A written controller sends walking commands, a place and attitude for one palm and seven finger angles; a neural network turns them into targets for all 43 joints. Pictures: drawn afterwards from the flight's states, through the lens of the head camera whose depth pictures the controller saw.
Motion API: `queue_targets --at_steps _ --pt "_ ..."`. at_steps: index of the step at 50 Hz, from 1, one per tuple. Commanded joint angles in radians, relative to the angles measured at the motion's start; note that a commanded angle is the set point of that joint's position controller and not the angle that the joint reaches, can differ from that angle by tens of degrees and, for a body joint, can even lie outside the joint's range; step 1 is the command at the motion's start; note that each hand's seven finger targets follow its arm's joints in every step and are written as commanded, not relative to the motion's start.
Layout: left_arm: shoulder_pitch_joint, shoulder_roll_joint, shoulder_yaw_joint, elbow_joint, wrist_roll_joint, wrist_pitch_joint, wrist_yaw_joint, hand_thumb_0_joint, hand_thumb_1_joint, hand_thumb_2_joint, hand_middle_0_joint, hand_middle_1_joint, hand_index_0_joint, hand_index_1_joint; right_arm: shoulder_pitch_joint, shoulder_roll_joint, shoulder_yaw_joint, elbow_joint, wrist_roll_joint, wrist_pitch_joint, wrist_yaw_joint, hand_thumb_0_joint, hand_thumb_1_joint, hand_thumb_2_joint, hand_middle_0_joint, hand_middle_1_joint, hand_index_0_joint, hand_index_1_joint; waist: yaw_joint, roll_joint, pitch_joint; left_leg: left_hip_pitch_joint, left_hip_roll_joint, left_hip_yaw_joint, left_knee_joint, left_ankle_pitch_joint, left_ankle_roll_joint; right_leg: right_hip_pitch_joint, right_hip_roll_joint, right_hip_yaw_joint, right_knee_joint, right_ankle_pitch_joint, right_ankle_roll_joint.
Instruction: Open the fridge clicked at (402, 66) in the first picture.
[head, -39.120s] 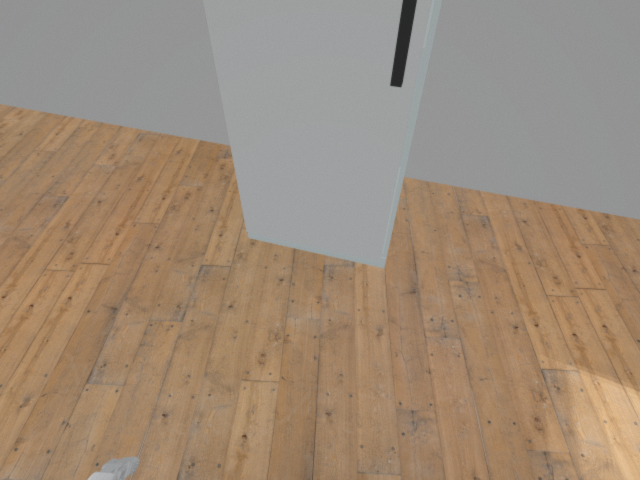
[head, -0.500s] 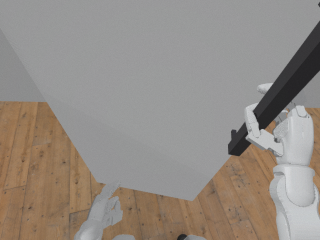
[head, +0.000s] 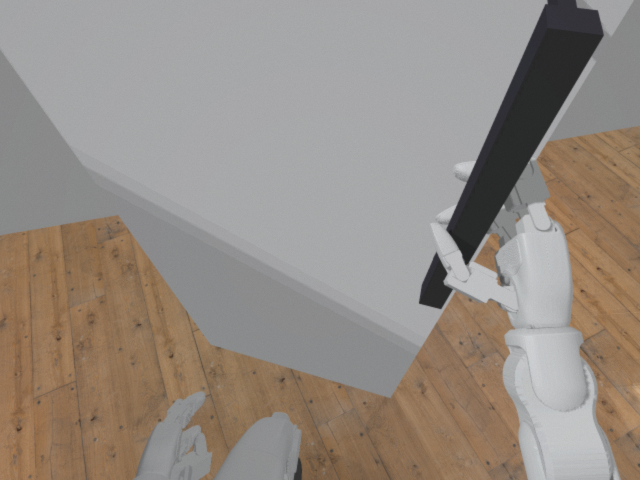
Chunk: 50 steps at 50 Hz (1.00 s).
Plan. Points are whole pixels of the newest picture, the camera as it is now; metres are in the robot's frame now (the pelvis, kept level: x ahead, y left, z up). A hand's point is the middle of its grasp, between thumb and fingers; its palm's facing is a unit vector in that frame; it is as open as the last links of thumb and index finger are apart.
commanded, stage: walk backward, drawing the door open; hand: right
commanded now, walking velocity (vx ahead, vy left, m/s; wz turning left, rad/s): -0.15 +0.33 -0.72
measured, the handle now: (475, 194) +0.35 -0.10 +0.20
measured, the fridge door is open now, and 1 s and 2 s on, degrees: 29 62 76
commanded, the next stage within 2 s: stop walking and hold the door back in 1.32 s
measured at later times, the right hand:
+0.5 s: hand (362, 425) +0.16 -0.01 +0.16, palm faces +0.23 +0.96 -0.17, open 8.0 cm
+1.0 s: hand out of the picture +0.07 +0.09 +0.17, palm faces +0.62 +0.77 -0.14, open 7.6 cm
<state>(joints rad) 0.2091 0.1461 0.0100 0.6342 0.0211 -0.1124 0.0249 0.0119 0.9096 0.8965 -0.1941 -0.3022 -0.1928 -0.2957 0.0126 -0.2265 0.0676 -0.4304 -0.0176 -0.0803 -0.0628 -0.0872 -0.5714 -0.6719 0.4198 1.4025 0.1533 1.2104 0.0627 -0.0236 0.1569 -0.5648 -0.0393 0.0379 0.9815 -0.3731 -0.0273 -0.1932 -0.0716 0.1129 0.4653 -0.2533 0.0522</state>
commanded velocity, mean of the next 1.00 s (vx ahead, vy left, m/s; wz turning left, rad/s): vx -0.17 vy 0.32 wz -0.68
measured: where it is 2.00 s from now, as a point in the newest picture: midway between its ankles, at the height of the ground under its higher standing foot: outside the picture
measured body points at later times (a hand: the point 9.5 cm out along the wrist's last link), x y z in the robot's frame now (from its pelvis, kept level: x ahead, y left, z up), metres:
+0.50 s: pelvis -0.08 +0.17 -0.02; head -0.02 +0.13 +0.42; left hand +0.19 +0.33 -0.10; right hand +0.14 -0.06 +0.17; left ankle -0.02 +0.24 -0.71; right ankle -0.11 +0.07 -0.75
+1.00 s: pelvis -0.07 +0.36 -0.03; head -0.05 +0.31 +0.42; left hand +0.22 +0.45 -0.10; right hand +0.03 +0.06 +0.18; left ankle +0.05 +0.45 -0.74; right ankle -0.09 +0.30 -0.74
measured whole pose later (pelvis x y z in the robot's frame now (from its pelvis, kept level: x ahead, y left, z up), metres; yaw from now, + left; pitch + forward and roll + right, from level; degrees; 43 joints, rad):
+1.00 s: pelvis -0.07 +0.36 -0.03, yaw -40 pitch -2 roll +2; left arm 0.14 0.21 0.03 0.58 0.00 -0.09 0.08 0.01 0.91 0.90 -0.20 -0.30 -0.20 -0.30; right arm 0.11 -0.24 -0.05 -0.58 0.04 -0.07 -0.04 -0.09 -0.54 -0.76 0.46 1.40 0.17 1.32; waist 0.07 0.02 0.13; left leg -0.34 0.10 0.17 0.68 -0.29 -0.02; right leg -0.35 -0.03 -0.16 0.73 -0.40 0.04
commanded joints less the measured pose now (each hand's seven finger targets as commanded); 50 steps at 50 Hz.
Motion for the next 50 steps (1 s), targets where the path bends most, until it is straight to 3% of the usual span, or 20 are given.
queue_targets --at_steps 1,6,7,9,10,12,20,21,22,23,24,30,35,37,38,39,42,47,49,50 --pt "-0.124 0.150 0.068 -0.128 -0.020 -0.075 0.011 0.000 0.900 0.900 -0.200 -0.300 -0.200 -0.300 -0.236 -0.012 -0.040 -0.337 0.020 -0.129 0.007 0.000 -0.900 -0.900 0.450 1.400 0.450 1.400 -0.039 -0.180 -0.337 0.232 0.025 -0.054 -0.150 0.048 -0.020 0.077 -0.217 0.140 -0.091 0.547 -0.135" --pt "-0.190 0.127 0.049 -0.125 -0.028 -0.074 0.018 0.000 0.900 0.900 -0.200 -0.300 -0.200 -0.300 -0.207 -0.033 -0.068 -0.342 0.025 -0.135 -0.003 0.000 -0.900 -0.900 0.450 1.400 0.450 1.400 -0.057 -0.160 -0.324 0.509 0.021 -0.024 -0.527 0.126 -0.044 -0.110 -0.164 0.201 -0.058 0.216 -0.139" --pt "-0.181 0.111 0.043 -0.117 -0.033 -0.073 0.018 0.000 0.900 0.900 -0.200 -0.300 -0.200 -0.300 -0.199 -0.060 -0.091 -0.353 0.024 -0.140 -0.005 0.000 -0.900 -0.900 0.450 1.400 0.450 1.400 -0.056 -0.057 -0.338 0.534 0.061 -0.023 -0.648 0.210 -0.034 -0.102 -0.083 0.130 0.022 0.132 -0.102" --pt "-0.202 0.074 0.046 -0.132 -0.038 -0.061 0.017 0.000 0.900 0.900 -0.200 -0.300 -0.200 -0.300 -0.151 -0.165 -0.182 -0.397 0.009 -0.135 -0.010 0.000 -0.900 -0.900 0.450 1.400 0.450 1.400 -0.084 0.343 -0.374 0.535 0.375 -0.213 -0.650 0.542 0.131 -0.297 0.113 -0.118 0.544 -0.388 -0.024" --pt "-0.224 0.051 0.026 -0.126 -0.025 -0.059 0.028 0.000 0.900 0.900 -0.200 -0.300 -0.200 -0.300 -0.189 -0.171 -0.201 -0.448 0.014 -0.140 -0.006 0.000 -0.900 -0.900 0.450 1.400 0.450 1.400 -0.104 0.353 -0.360 0.448 0.432 -0.213 -0.643 0.616 0.189 -0.342 0.096 -0.098 0.782 -0.446 -0.040" --pt "-0.209 0.066 0.045 -0.131 -0.014 -0.047 0.046 0.000 0.900 0.900 -0.200 -0.300 -0.200 -0.300 -0.110 -0.105 -0.185 -0.416 0.020 -0.129 0.012 0.000 -0.900 -0.900 0.450 1.400 0.450 1.400 -0.075 0.276 -0.405 0.561 0.369 -0.085 -0.525 0.832 0.201 -0.367 0.052 -0.111 0.883 -0.387 -0.014" --pt "-0.110 0.096 0.039 -0.173 0.007 -0.055 0.060 0.000 0.900 0.900 -0.200 -0.300 -0.200 -0.300 -0.150 0.003 -0.034 -0.400 0.023 -0.130 0.025 0.000 -0.900 -0.900 0.450 1.400 0.450 1.400 -0.015 0.125 -0.368 0.396 0.262 0.069 -0.335 0.625 0.159 0.028 0.011 -0.223 0.011 -0.074 -0.029" --pt "-0.085 0.134 0.056 -0.180 0.007 -0.060 0.060 0.000 0.900 0.900 -0.200 -0.300 -0.200 -0.300 -0.192 0.008 -0.001 -0.410 0.022 -0.139 0.028 0.000 -0.900 -0.900 0.450 1.400 0.450 1.400 0.024 -0.026 -0.367 0.121 0.192 0.099 -0.129 0.373 0.090 0.274 -0.129 -0.018 -0.117 0.276 -0.064" --pt "-0.104 0.177 0.081 -0.188 0.018 -0.072 0.058 0.000 0.900 0.900 -0.200 -0.300 -0.200 -0.300 -0.198 0.025 0.021 -0.392 0.008 -0.161 0.037 0.000 -0.900 -0.900 0.450 1.400 0.450 1.400 -0.008 -0.261 -0.355 -0.169 0.056 0.060 0.058 -0.192 0.003 0.462 -0.461 0.450 -0.157 0.899 -0.152" --pt "-0.083 0.183 0.066 -0.163 0.030 -0.072 0.041 0.000 0.900 0.900 -0.200 -0.300 -0.200 -0.300 -0.201 -0.027 -0.003 -0.351 -0.044 -0.182 0.042 0.000 -0.900 -0.900 0.450 1.400 0.450 1.400 -0.010 -0.157 -0.372 -0.214 0.072 -0.080 0.165 -0.244 -0.008 0.501 -0.540 0.524 -0.095 1.083 -0.252" --pt "-0.091 0.223 0.092 -0.177 0.010 -0.059 0.026 0.000 0.900 0.900 -0.200 -0.300 -0.200 -0.300 -0.174 -0.018 -0.026 -0.280 -0.045 -0.176 0.040 0.000 -0.900 -0.900 0.450 1.400 0.450 1.400 -0.015 -0.067 -0.368 -0.220 0.076 -0.092 0.205 -0.222 0.001 0.483 -0.544 0.497 -0.094 0.949 -0.298" --pt "-0.139 0.169 0.090 -0.128 -0.015 -0.079 0.011 0.000 0.900 0.900 -0.200 -0.300 -0.200 -0.300 -0.173 0.001 -0.048 -0.313 0.003 -0.126 0.038 0.000 -0.900 -0.900 0.450 1.400 0.450 1.400 -0.046 -0.218 -0.330 0.162 0.071 -0.073 -0.060 0.100 -0.019 0.073 -0.241 0.030 -0.108 0.423 -0.119" --pt "-0.177 0.143 0.054 -0.179 -0.048 -0.060 0.021 0.000 0.900 0.900 -0.200 -0.300 -0.200 -0.300 -0.174 -0.043 -0.101 -0.286 0.026 -0.117 0.007 0.000 -0.900 -0.900 0.450 1.400 0.450 1.400 -0.057 -0.221 -0.316 0.490 0.001 0.049 -0.376 0.033 -0.046 -0.159 -0.177 0.039 -0.098 -0.073 -0.134" --pt "-0.166 0.094 0.036 -0.167 -0.050 -0.053 0.024 0.000 0.900 0.900 -0.200 -0.300 -0.200 -0.300 -0.185 -0.098 -0.143 -0.327 0.022 -0.124 0.002 0.000 -0.900 -0.900 0.450 1.400 0.450 1.400 -0.068 0.094 -0.316 0.475 0.115 -0.010 -0.642 0.129 -0.023 -0.151 0.002 -0.081 0.200 -0.216 -0.066" --pt "-0.198 0.064 0.034 -0.178 -0.047 -0.050 0.027 0.000 0.900 0.900 -0.200 -0.300 -0.200 -0.300 -0.152 -0.172 -0.204 -0.346 0.017 -0.117 -0.003 0.000 -0.900 -0.900 0.450 1.400 0.450 1.400 -0.086 0.412 -0.306 0.411 0.330 -0.217 -0.722 0.192 0.081 -0.292 0.105 -0.152 0.571 -0.376 -0.025" --pt "-0.218 0.072 0.037 -0.169 -0.045 -0.065 0.039 0.000 0.900 0.900 -0.200 -0.300 -0.200 -0.300 -0.121 -0.203 -0.261 -0.346 0.019 -0.112 -0.015 0.000 -0.900 -0.900 0.450 1.400 0.450 1.400 -0.113 0.374 -0.294 0.303 0.436 -0.307 -0.718 0.329 0.183 -0.316 0.103 -0.086 0.839 -0.458 -0.039" --pt "-0.228 0.076 0.029 -0.167 -0.028 -0.030 0.042 0.000 0.900 0.900 -0.200 -0.300 -0.200 -0.300 -0.117 -0.189 -0.289 -0.421 0.036 -0.127 -0.006 0.000 -0.900 -0.900 0.450 1.400 0.450 1.400 -0.080 0.304 -0.308 0.439 0.388 -0.093 -0.576 0.559 0.208 -0.372 0.030 -0.153 0.895 -0.385 -0.013" --pt "-0.167 0.083 0.019 -0.179 -0.010 -0.021 0.061 0.000 0.900 0.900 -0.200 -0.300 -0.200 -0.300 -0.070 -0.112 -0.227 -0.412 0.064 -0.125 0.005 0.000 -0.900 -0.900 0.450 1.400 0.450 1.400 -0.043 0.193 -0.318 0.387 0.291 0.100 -0.419 0.572 0.145 -0.099 0.048 -0.254 0.255 -0.209 -0.009" --pt "-0.116 0.137 0.048 -0.179 -0.007 -0.026 0.069 0.000 0.900 0.900 -0.200 -0.300 -0.200 -0.300 -0.073 -0.073 -0.156 -0.396 0.066 -0.130 0.014 0.000 -0.900 -0.900 0.450 1.400 0.450 1.400 -0.001 -0.048 -0.315 0.078 0.221 0.098 -0.134 0.162 0.072 0.229 -0.116 -0.039 -0.080 0.111 -0.037" --pt "-0.124 0.172 0.057 -0.195 0.003 -0.044 0.061 0.000 0.900 0.900 -0.200 -0.300 -0.200 -0.300 -0.096 -0.039 -0.116 -0.409 0.054 -0.142 0.024 0.000 -0.900 -0.900 0.450 1.400 0.450 1.400 -0.044 -0.307 -0.344 -0.112 0.062 0.048 0.093 -0.266 -0.005 0.340 -0.422 0.452 -0.193 0.583 -0.120"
